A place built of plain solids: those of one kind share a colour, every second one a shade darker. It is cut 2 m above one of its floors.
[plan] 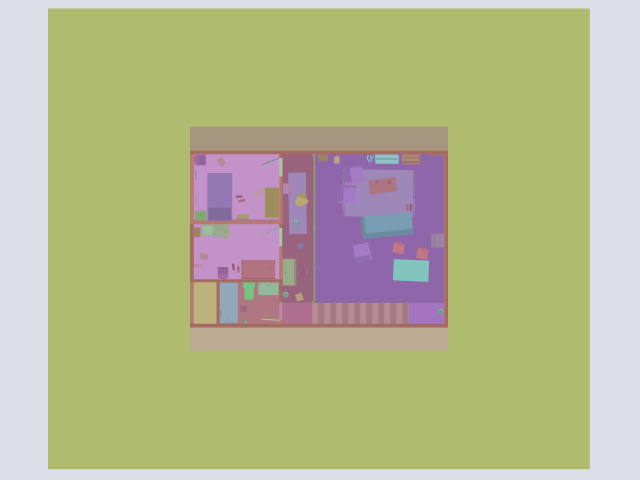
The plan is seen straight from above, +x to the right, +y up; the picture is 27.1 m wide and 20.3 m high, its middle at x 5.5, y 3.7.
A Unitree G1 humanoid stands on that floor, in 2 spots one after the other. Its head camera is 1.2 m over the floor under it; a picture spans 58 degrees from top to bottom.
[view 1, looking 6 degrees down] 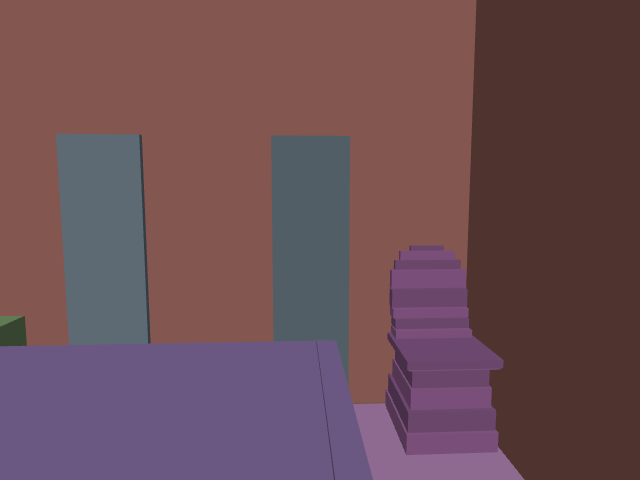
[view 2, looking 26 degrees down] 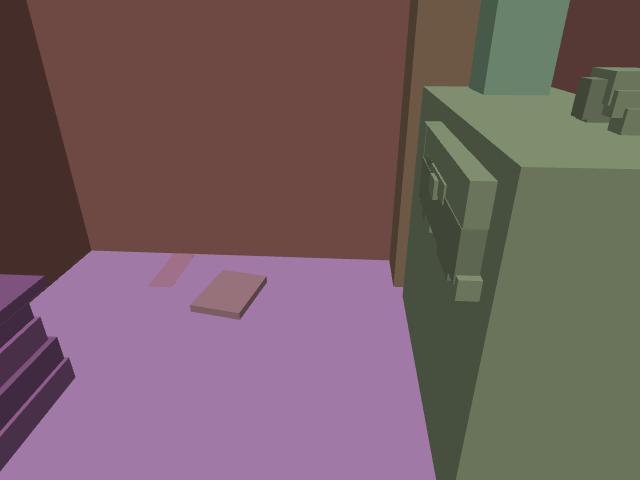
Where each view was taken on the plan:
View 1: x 2.52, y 6.38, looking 177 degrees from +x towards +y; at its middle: curtains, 2.27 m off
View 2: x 2.38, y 3.58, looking -176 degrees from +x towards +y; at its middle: wall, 2.47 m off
